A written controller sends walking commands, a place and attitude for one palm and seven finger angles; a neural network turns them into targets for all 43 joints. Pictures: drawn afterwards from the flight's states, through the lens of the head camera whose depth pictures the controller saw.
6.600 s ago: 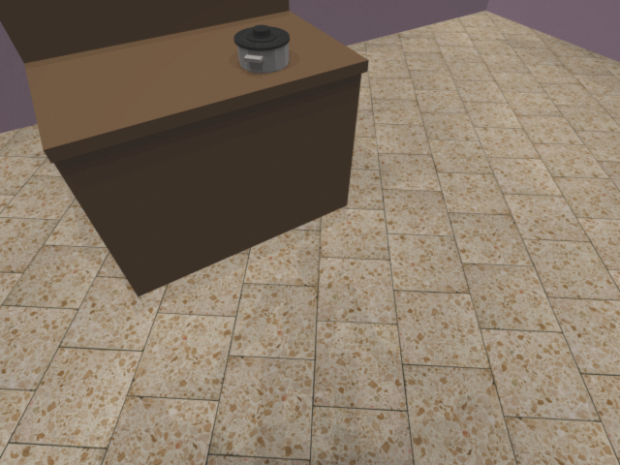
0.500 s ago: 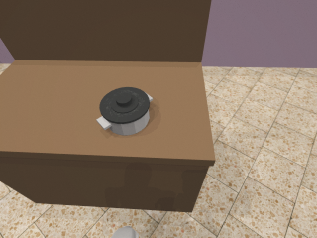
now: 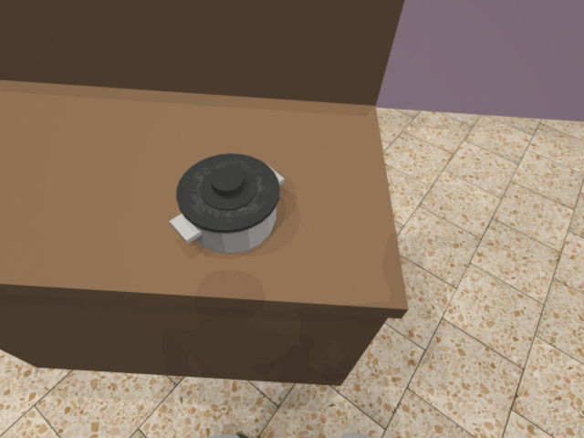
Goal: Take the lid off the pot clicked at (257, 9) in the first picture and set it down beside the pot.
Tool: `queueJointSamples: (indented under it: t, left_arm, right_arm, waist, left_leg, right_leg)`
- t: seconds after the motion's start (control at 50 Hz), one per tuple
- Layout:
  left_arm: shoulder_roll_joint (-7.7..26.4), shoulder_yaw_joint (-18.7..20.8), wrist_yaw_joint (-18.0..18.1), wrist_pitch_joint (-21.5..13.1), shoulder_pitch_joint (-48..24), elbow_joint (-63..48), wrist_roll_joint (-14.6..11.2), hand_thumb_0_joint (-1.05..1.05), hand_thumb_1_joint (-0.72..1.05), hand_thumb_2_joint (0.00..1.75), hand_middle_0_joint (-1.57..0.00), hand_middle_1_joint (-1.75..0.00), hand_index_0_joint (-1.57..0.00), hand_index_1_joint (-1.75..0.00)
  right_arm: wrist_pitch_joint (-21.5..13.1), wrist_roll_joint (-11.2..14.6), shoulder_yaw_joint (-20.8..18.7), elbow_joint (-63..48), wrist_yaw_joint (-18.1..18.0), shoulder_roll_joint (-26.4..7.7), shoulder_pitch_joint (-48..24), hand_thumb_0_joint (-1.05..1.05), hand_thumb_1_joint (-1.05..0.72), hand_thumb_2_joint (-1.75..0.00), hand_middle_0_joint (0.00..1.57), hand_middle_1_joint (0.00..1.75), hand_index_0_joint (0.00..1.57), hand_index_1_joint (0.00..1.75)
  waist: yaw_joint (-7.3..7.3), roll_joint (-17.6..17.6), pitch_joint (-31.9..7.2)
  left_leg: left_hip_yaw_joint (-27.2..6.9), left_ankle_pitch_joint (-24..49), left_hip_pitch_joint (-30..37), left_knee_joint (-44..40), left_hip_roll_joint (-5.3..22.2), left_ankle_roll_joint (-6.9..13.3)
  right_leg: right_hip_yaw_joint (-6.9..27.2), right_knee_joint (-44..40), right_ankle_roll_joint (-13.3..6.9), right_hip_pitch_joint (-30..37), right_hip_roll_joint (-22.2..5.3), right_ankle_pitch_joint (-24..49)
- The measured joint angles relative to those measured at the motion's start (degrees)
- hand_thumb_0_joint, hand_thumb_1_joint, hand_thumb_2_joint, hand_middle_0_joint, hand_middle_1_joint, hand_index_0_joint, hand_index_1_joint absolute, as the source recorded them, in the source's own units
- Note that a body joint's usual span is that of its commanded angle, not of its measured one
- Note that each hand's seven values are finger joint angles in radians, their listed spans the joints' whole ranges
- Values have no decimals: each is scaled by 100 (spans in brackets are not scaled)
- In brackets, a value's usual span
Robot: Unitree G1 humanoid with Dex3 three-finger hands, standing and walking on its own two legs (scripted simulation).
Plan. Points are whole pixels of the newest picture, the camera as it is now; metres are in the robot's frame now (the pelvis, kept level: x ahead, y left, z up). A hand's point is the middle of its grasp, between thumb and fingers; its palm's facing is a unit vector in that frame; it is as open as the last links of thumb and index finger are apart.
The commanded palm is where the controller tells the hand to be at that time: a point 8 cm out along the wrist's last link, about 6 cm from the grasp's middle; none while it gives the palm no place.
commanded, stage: come to a stop and stand still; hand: left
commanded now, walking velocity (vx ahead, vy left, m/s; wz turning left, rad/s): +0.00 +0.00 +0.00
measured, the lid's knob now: (227, 181) +0.48 +0.16 +0.03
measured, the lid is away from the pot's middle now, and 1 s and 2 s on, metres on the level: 0.00 0.00 0.00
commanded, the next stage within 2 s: look again from close up in 0.76 s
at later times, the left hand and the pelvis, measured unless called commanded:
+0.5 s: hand out of the picture -0.01 +0.10 -0.17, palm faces +0.07 -0.97 -0.22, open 7.2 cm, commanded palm none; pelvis -0.03 -0.08 +0.00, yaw +1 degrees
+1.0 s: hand out of the picture -0.07 +0.10 -0.18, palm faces +0.08 -0.98 -0.17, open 7.4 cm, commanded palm none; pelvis -0.04 -0.05 +0.00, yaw +2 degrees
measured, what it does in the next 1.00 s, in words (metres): steps on the spot: right foot, then left foot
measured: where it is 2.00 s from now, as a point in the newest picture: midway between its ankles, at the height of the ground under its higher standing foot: outside the picture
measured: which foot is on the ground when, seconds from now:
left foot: down 0.00-0.14, up 0.16-0.34, down 0.36-1.00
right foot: up 0.00-0.08, down 0.10-1.00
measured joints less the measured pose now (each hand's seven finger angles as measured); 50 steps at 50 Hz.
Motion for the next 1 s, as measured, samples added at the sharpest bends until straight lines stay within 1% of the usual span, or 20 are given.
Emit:
queueJointSamples:
  t: [0.06, 0.1, 0.12, 0.14, 0.18, 0.22, 0.26, 0.3, 0.36, 0.38, 0.4, 0.42, 0.46, 0.54, 0.68, 0.86, 0.9, 0.94, 0.96, 1.0]
  left_arm:
    - [49, -16, -18, -42, -54, -43, -12, 1, 91, 90, -20, -30, -20, -30]
    - [68, -53, -20, -118, -17, -44, 0, 1, 91, 90, -20, -30, -20, -30]
    - [20, -79, -7, -153, -26, 16, 19, 1, 91, 90, -20, -30, -20, -30]
    - [-30, -129, -9, -159, -9, 68, 29, 1, 91, 90, -20, -30, -20, -30]
    - [-108, -216, -29, -149, 93, 125, 38, 1, 91, 90, -20, -30, -20, -30]
    - [-173, -258, -32, -160, 190, 179, 31, 1, 91, 90, -20, -30, -20, -30]
    - [-235, -291, -42, -179, 239, 238, 15, 1, 91, 90, -20, -30, -20, -30]
    - [-304, -322, -53, -212, 241, 286, -2, 1, 91, 90, -20, -30, -20, -30]
    - [-383, -338, -23, -257, 183, 346, -33, 1, 92, 89, -21, -30, -20, -30]
    - [-377, -334, -12, -266, 136, 374, -52, 1, 93, 89, -21, -30, -20, -30]
    - [-350, -321, 2, -270, 81, 405, -67, 1, 93, 89, -21, -30, -20, -30]
    - [-326, -308, 8, -282, 53, 416, -81, 1, 94, 89, -21, -30, -20, -30]
    - [-308, -300, 10, -322, 51, 446, -101, 1, 94, 89, -21, -30, -20, -30]
    - [-362, -325, -9, -335, 148, 579, -110, 1, 94, 89, -21, -30, -20, -30]
    - [-516, -330, -32, -305, 394, 728, -79, 1, 92, 89, -20, -30, -20, -30]
    - [-615, -318, -37, -328, 610, 781, -66, 1, 91, 89, -20, -30, -20, -30]
    - [-662, -347, 48, -430, 637, 725, -20, 1, 91, 89, -20, -30, -20, -30]
    - [-688, -373, 38, -482, 681, 634, 9, 1, 91, 89, -21, -30, -20, -30]
    - [-687, -373, 29, -474, 703, 600, 21, 1, 91, 89, -21, -30, -20, -30]
    - [-667, -365, 33, -448, 727, 548, 28, 1, 91, 89, -21, -30, -20, -30]
  right_arm:
    - [56, -21, -66, 87, 43, -159, 146, -1, -91, -90, 20, 30, 20, 30]
    - [99, -4, -103, 141, 77, -243, 284, -1, -91, -90, 20, 30, 20, 30]
    - [129, 21, -124, 186, 88, -306, 336, 0, -91, -90, 20, 30, 20, 30]
    - [173, 36, -136, 230, 97, -353, 418, 0, -91, -90, 20, 30, 20, 30]
    - [257, 29, -131, 314, 139, -394, 645, 0, -91, -90, 20, 30, 20, 30]
    - [282, 16, -106, 417, 168, -391, 828, 0, -91, -90, 19, 30, 20, 30]
    - [242, 18, -75, 491, 174, -369, 975, 0, -91, -90, 19, 30, 20, 30]
    - [182, 26, -44, 547, 159, -340, 1106, 0, -91, -90, 19, 30, 20, 30]
    - [91, 42, 28, 659, 116, -284, 1293, 0, -91, -90, 19, 30, 20, 30]
    - [61, 42, 60, 728, 91, -236, 1327, 0, -91, -90, 19, 30, 19, 30]
    - [48, 40, 98, 804, 70, -154, 1334, 0, -91, -90, 19, 30, 19, 30]
    - [37, 40, 142, 854, 59, -77, 1347, 0, -91, -90, 19, 30, 19, 30]
    - [-7, 35, 202, 918, 47, 33, 1383, 0, -91, -90, 19, 30, 19, 30]
    - [-26, 50, 236, 974, 35, 115, 1424, 0, -91, -90, 19, 30, 20, 30]
    - [-14, 36, 230, 895, 26, 141, 1382, 0, -90, -90, 20, 30, 20, 30]
    - [-72, 33, 238, 752, 9, 166, 1313, 0, -91, -90, 20, 30, 20, 30]
    - [-47, 39, 222, 643, 52, 116, 1264, 0, -90, -90, 20, 30, 20, 30]
    - [-15, 32, 184, 464, 80, 45, 1218, 0, -90, -90, 20, 30, 20, 30]
    - [-23, 26, 166, 392, 97, 12, 1219, 0, -90, -90, 19, 30, 20, 30]
    - [-84, 20, 147, 288, 119, -52, 1253, 0, -91, -90, 19, 30, 20, 30]
  waist:
    - [-71, 110, -89]
    - [-105, 157, -192]
    - [-136, 281, -195]
    - [-180, 377, -223]
    - [-206, 421, -400]
    - [-179, 377, -552]
    - [-195, 342, -631]
    - [-239, 351, -651]
    - [-300, 464, -633]
    - [-323, 472, -603]
    - [-313, 397, -541]
    - [-272, 323, -481]
    - [-203, 251, -409]
    - [-169, 283, -394]
    - [-137, 350, -514]
    - [-70, 258, -526]
    - [-59, 308, -466]
    - [-81, 367, -410]
    - [-112, 391, -426]
    - [-176, 451, -482]
  left_leg:
    - [-29, 3, -104, 144, 49, -107]
    - [-39, -71, -231, 386, 59, -202]
    - [-120, -207, -271, 549, 108, -227]
    - [-234, -557, -268, 663, 103, -226]
    - [-360, -1210, -271, 959, 14, -180]
    - [-411, -1354, -227, 1300, -72, -127]
    - [-423, -1247, -95, 1405, -112, -101]
    - [-438, -1112, 126, 1216, -124, -98]
    - [-548, -742, 569, 452, -66, -74]
    - [-617, -885, 639, 237, -18, -187]
    - [-639, -896, 661, 152, -31, -279]
    - [-634, -826, 697, 69, -37, -331]
    - [-617, -663, 749, -66, -14, -360]
    - [-617, -590, 844, -175, 32, -383]
    - [-633, -570, 911, -205, 38, -340]
    - [-606, -540, 829, -226, 6, -300]
    - [-611, -872, 533, 336, 28, -222]
    - [-606, -1168, 297, 818, -5, -136]
    - [-573, -1184, 237, 905, -28, -110]
    - [-524, -1040, 297, 712, -74, -57]
  right_leg:
    - [-109, -1077, -71, 405, -91, 189]
    - [-149, -2072, -137, 820, -128, 716]
    - [-202, -2147, -210, 880, -62, 842]
    - [-256, -2137, -275, 928, -17, 865]
    - [-294, -2249, -376, 1016, -4, 890]
    - [-254, -2471, -446, 1097, 13, 998]
    - [-232, -2654, -495, 1137, 58, 1121]
    - [-261, -2730, -535, 1116, 133, 1186]
    - [-425, -2695, -584, 999, 323, 1183]
    - [-499, -2666, -599, 952, 362, 1171]
    - [-521, -2678, -612, 952, 346, 1181]
    - [-516, -2745, -638, 981, 342, 1232]
    - [-497, -2890, -658, 1033, 372, 1339]
    - [-499, -3065, -677, 1155, 421, 1446]
    - [-516, -3165, -675, 1261, 431, 1498]
    - [-486, -3241, -622, 1199, 401, 1565]
    - [-502, -3245, -564, 1125, 422, 1602]
    - [-496, -3164, -554, 1024, 423, 1595]
    - [-506, -3088, -547, 963, 410, 1558]
    - [-550, -2861, -495, 845, 383, 1425]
